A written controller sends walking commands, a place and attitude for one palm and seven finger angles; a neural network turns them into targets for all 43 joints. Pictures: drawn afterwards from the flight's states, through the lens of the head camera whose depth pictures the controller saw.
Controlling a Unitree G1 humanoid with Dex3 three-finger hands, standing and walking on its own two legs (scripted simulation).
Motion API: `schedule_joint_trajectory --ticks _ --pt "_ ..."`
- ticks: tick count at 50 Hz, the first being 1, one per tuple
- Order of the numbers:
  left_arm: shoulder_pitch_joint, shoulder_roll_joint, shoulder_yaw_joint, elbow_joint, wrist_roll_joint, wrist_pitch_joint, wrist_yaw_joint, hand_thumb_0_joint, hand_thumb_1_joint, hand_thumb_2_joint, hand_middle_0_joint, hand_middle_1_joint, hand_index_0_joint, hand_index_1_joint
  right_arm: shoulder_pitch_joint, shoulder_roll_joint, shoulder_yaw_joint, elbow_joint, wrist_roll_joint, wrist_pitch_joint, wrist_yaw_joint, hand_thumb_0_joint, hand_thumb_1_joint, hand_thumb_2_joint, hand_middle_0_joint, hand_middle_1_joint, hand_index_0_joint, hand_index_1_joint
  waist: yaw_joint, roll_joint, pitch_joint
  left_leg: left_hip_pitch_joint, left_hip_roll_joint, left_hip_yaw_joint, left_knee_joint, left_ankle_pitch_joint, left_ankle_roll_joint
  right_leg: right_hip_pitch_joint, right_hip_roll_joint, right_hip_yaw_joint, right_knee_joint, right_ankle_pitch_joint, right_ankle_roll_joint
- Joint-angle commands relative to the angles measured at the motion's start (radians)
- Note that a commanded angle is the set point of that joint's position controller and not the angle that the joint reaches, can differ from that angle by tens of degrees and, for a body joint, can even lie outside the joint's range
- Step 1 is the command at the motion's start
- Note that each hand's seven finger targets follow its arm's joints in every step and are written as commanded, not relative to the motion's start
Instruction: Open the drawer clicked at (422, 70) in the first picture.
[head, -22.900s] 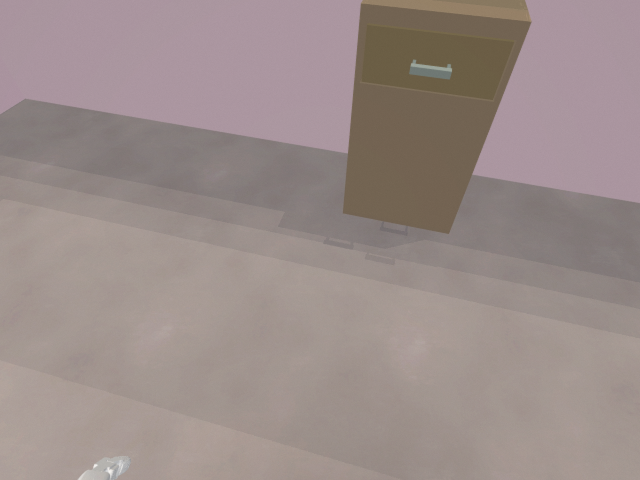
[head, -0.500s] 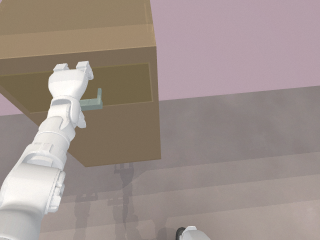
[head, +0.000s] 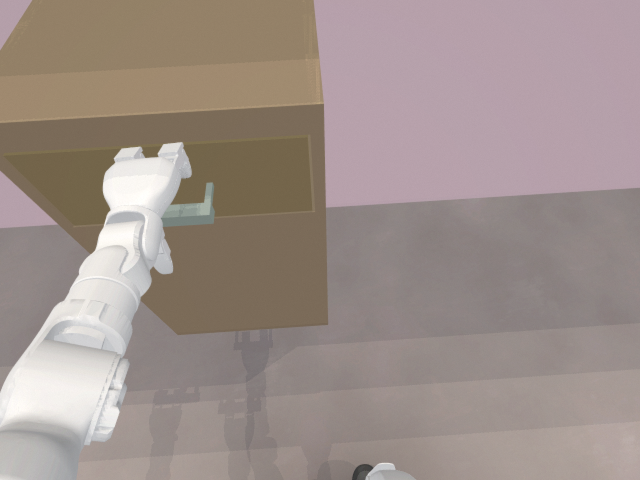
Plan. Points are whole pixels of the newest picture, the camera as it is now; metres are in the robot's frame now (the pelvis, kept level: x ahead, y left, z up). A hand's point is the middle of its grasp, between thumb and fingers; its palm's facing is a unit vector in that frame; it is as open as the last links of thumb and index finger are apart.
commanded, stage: move the hooked fingers above the handle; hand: left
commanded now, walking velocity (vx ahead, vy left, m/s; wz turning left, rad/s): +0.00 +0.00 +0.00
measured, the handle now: (174, 203) +0.52 +0.24 -0.03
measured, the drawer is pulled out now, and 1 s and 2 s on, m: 0.00 0.00 0.00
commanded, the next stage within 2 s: none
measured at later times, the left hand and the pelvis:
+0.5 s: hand (178, 223) +0.44 +0.20 +0.02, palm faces -0.13 -0.04 -0.99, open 13.9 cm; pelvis +0.00 -0.01 +0.00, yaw +1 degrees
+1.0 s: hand (152, 224) +0.44 +0.24 +0.02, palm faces -0.15 +0.00 -0.99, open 13.9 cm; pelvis -0.02 -0.01 +0.00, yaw -1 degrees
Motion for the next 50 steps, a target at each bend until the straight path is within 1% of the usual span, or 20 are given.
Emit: schedule_joint_trajectory --ticks 1,4,7,10,12,15,17,20,23,26,27,29,31,35,38,41,44,45,47,50 --pt "-0.416 0.185 0.045 -0.249 0.005 -0.074 0.01 0.0 -0.5 0.3 -0.3 -1.2 -0.3 -1.2 0.106 -0.141 -0.044 -0.075 0.001 -0.014 -0.02 0.0 -0.9 -0.9 0.2 0.3 0.2 0.3 -0.044 -0.048 -0.415 0.121 0.024 -0.058 -0.058 0.494 -0.029 0.391 -0.009 0.073 -0.026 0.335 0.005" --pt "-0.437 0.3 0.14 -0.288 0.042 -0.103 0.063 0.0 -0.5 0.3 -0.3 -1.2 -0.3 -1.2 0.091 -0.137 -0.033 -0.074 -0.007 -0.014 -0.025 0.0 -0.9 -0.9 0.2 0.3 0.2 0.3 -0.011 0.012 -0.41 0.095 0.019 -0.057 -0.059 0.498 -0.037 0.382 -0.009 0.073 -0.002 0.324 -0.006" --pt "-0.443 0.354 0.191 -0.297 0.058 -0.082 0.126 0.0 -0.5 0.3 -0.3 -1.2 -0.3 -1.2 0.07 -0.131 -0.026 -0.079 -0.016 -0.016 -0.018 0.0 -0.9 -0.9 0.2 0.3 0.2 0.3 0.006 0.055 -0.439 0.068 0.014 -0.048 -0.046 0.519 -0.044 0.391 -0.011 0.072 0.025 0.344 -0.009" --pt "-0.377 0.356 0.199 -0.238 0.049 -0.02 0.146 0.0 -0.5 0.3 -0.3 -1.2 -0.3 -1.2 0.049 -0.129 -0.023 -0.086 -0.017 -0.01 -0.012 0.0 -0.9 -0.9 0.2 0.3 0.2 0.3 0.017 0.014 -0.477 0.033 0.008 -0.029 -0.045 0.522 -0.042 0.46 -0.012 0.076 0.028 0.398 -0.003" --pt "-0.32 0.329 0.168 -0.169 0.036 0.029 0.126 0.0 -0.5 0.3 -0.3 -1.2 -0.3 -1.2 0.049 -0.133 -0.024 -0.088 -0.004 -0.008 -0.011 0.0 -0.9 -0.9 0.2 0.3 0.2 0.3 0.012 -0.053 -0.452 -0.006 0.007 -0.014 -0.06 0.472 -0.035 0.497 -0.014 0.077 0.015 0.411 0.006" --pt "-0.307 0.207 0.061 -0.125 0.011 0.056 0.049 0.0 -0.5 0.3 -0.3 -1.2 -0.3 -1.2 0.057 -0.142 -0.034 -0.095 0.014 -0.009 -0.016 0.0 -0.9 -0.9 0.2 0.3 0.2 0.3 -0.028 -0.112 -0.436 0.021 0.012 -0.009 -0.078 0.437 -0.024 0.501 -0.014 0.077 -0.023 0.403 0.014" --pt "-0.323 0.168 0.016 -0.136 0.0 0.036 -0.004 0.0 -0.5 0.3 -0.3 -1.2 -0.3 -1.2 0.068 -0.148 -0.035 -0.093 0.023 -0.011 -0.026 0.0 -0.9 -0.9 0.2 0.3 0.2 0.3 -0.048 -0.133 -0.389 0.04 0.016 -0.015 -0.083 0.389 -0.017 0.464 -0.015 0.076 -0.045 0.349 0.02" --pt "-0.447 0.129 -0.031 -0.274 -0.015 -0.06 -0.048 0.0 -0.5 0.3 -0.3 -1.2 -0.3 -1.2 0.074 -0.142 -0.038 -0.096 0.016 -0.021 -0.042 0.0 -0.9 -0.9 0.2 0.3 0.2 0.3 -0.078 -0.097 -0.383 0.096 0.014 -0.037 -0.076 0.362 -0.007 0.417 -0.019 0.084 -0.058 0.296 0.017" --pt "-0.49 0.249 0.07 -0.369 0.009 -0.159 -0.014 0.0 -0.5 0.3 -0.3 -1.2 -0.3 -1.2 0.096 -0.133 -0.042 -0.087 0.0 -0.031 -0.054 0.0 -0.9 -0.9 0.2 0.3 0.2 0.3 -0.048 0.014 -0.449 0.14 0.009 -0.052 -0.055 0.408 -0.017 0.39 -0.019 0.091 -0.027 0.289 0.005" --pt "-0.523 0.369 0.181 -0.37 0.044 -0.178 0.089 0.0 -0.5 0.3 -0.3 -1.2 -0.3 -1.2 0.096 -0.131 -0.032 -0.067 -0.016 -0.036 -0.048 0.0 -0.9 -0.9 0.2 0.3 0.2 0.3 -0.028 0.047 -0.452 0.084 0.007 -0.062 -0.037 0.426 -0.031 0.36 -0.017 0.085 0.012 0.279 -0.002" --pt "-0.474 0.43 0.247 -0.329 0.049 -0.157 0.124 0.0 -0.5 0.3 -0.3 -1.2 -0.3 -1.2 0.08 -0.132 -0.024 -0.06 -0.019 -0.033 -0.042 0.0 -0.9 -0.9 0.2 0.3 0.2 0.3 0.001 0.042 -0.444 0.032 0.002 -0.053 -0.032 0.426 -0.033 0.379 -0.018 0.085 0.03 0.291 -0.005" --pt "-0.433 0.397 0.23 -0.269 0.05 -0.092 0.179 0.0 -0.5 0.3 -0.3 -1.2 -0.3 -1.2 0.045 -0.125 -0.016 -0.066 -0.022 -0.028 -0.028 0.0 -0.9 -0.9 0.2 0.3 0.2 0.3 0.01 0.062 -0.428 -0.012 -0.004 -0.039 -0.033 0.413 -0.041 0.38 -0.018 0.076 0.039 0.292 -0.006" --pt "-0.371 0.379 0.204 -0.153 0.055 0.001 0.197 0.0 -0.5 0.3 -0.3 -1.2 -0.3 -1.2 0.031 -0.133 -0.012 -0.064 -0.017 -0.023 -0.016 0.0 -0.9 -0.9 0.2 0.3 0.2 0.3 0.012 0.022 -0.422 -0.051 -0.006 -0.022 -0.038 0.402 -0.044 0.407 -0.016 0.07 0.039 0.307 -0.001" --pt "-0.318 0.301 0.116 -0.003 0.017 0.127 0.102 0.0 -0.5 0.3 -0.3 -1.2 -0.3 -1.2 0.043 -0.153 -0.015 -0.073 0.014 -0.006 -0.012 0.0 -0.9 -0.9 0.2 0.3 0.2 0.3 -0.012 -0.116 -0.416 -0.057 0.003 0.001 -0.077 0.353 -0.033 0.482 -0.01 0.075 -0.019 0.32 0.014" --pt "-0.371 0.398 0.139 0.011 0.001 0.147 0.037 0.0 -0.5 0.3 -0.3 -1.2 -0.3 -1.2 0.03 -0.166 0.0 -0.078 0.032 0.011 -0.039 0.0 -0.9 -0.9 0.2 0.3 0.2 0.3 -0.022 -0.205 -0.362 -0.118 0.001 0.011 -0.111 0.243 -0.018 0.532 -0.024 0.099 -0.056 0.249 0.034" --pt "-0.346 0.402 0.128 -0.027 0.002 0.087 -0.031 0.0 -0.5 0.3 -0.3 -1.2 -0.3 -1.2 0.026 -0.167 0.006 -0.104 0.036 0.001 -0.066 0.0 -0.9 -0.9 0.2 0.3 0.2 0.3 -0.016 -0.171 -0.331 -0.123 -0.001 0.014 -0.116 0.188 -0.009 0.535 -0.035 0.122 -0.074 0.203 0.032" --pt "-0.388 0.394 0.115 -0.129 0.015 -0.041 -0.074 0.0 -0.5 0.3 -0.3 -1.2 -0.3 -1.2 0.048 -0.16 0.002 -0.121 0.031 -0.023 -0.087 0.0 -0.9 -0.9 0.2 0.3 0.2 0.3 -0.033 -0.095 -0.339 -0.091 0.004 0.001 -0.094 0.171 -0.004 0.476 -0.034 0.129 -0.06 0.17 0.023" --pt "-0.437 0.362 0.09 -0.179 0.021 -0.09 -0.075 0.0 -0.5 0.3 -0.3 -1.2 -0.3 -1.2 0.058 -0.154 -0.005 -0.123 0.028 -0.033 -0.088 0.0 -0.9 -0.9 0.2 0.3 0.2 0.3 -0.053 -0.055 -0.347 -0.067 0.008 -0.009 -0.08 0.176 -0.003 0.437 -0.034 0.129 -0.056 0.161 0.019" --pt "-0.433 0.391 0.131 -0.225 0.027 -0.164 -0.052 0.0 -0.5 0.3 -0.3 -1.2 -0.3 -1.2 0.084 -0.152 -0.015 -0.112 0.016 -0.05 -0.088 0.0 -0.9 -0.9 0.2 0.3 0.2 0.3 -0.04 0.006 -0.385 -0.041 0.008 -0.02 -0.051 0.191 -0.005 0.383 -0.027 0.129 -0.031 0.142 0.011" --pt "-0.542 0.373 0.135 -0.305 0.031 -0.229 0.019 0.0 -0.5 0.3 -0.3 -1.2 -0.3 -1.2 0.124 -0.143 -0.033 -0.089 0.001 -0.071 -0.078 0.0 -0.9 -0.9 0.2 0.3 0.2 0.3 -0.068 0.044 -0.453 0.005 0.009 -0.049 -0.009 0.246 -0.014 0.301 -0.019 0.112 0.002 0.145 0.004"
